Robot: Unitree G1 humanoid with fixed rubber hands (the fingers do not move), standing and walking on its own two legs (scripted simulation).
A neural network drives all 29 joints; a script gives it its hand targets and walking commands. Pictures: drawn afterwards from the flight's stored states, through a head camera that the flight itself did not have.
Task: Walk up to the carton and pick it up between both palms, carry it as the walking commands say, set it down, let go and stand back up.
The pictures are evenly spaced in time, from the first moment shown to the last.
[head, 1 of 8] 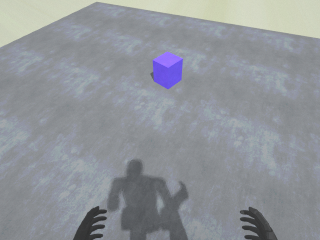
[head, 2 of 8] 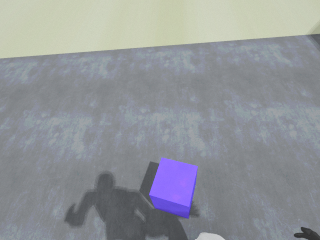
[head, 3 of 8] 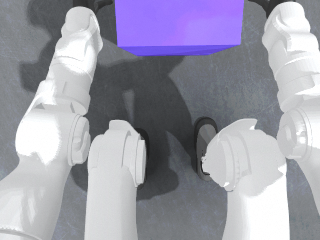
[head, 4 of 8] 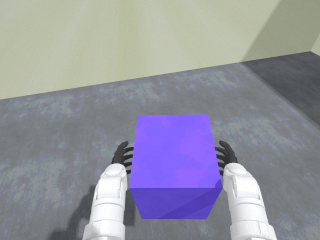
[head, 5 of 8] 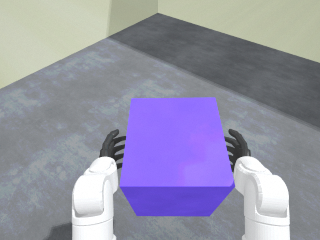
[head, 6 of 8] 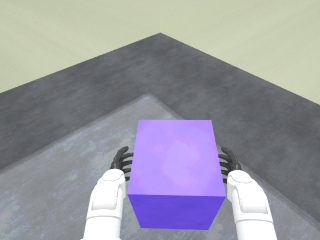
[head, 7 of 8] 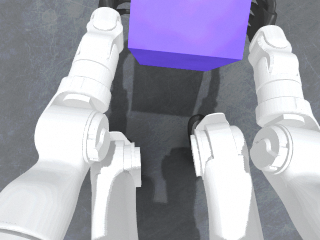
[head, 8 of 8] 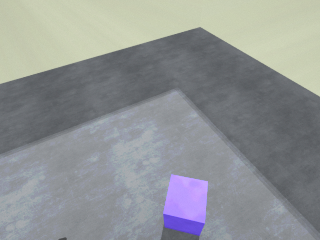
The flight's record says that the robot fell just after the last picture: no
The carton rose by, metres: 0.70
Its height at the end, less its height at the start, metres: +0.00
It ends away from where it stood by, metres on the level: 1.44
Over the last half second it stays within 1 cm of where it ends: yes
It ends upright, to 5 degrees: yes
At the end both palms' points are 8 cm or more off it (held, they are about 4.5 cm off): yes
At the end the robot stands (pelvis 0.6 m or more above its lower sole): yes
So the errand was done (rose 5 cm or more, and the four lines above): yes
